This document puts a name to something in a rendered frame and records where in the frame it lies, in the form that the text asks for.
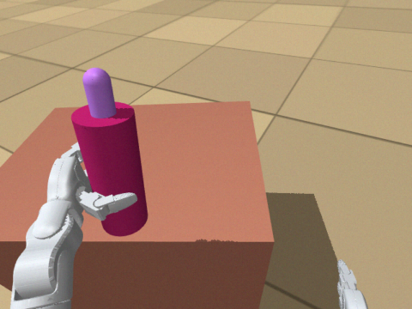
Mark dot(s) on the right robot hand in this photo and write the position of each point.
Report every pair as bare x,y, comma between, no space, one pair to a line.
350,297

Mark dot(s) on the left robot arm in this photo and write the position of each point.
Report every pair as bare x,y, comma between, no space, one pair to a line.
43,273

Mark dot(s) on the left robot hand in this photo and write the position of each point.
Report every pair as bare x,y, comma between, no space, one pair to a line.
68,181

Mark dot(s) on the bottle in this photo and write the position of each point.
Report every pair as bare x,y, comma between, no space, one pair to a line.
108,141

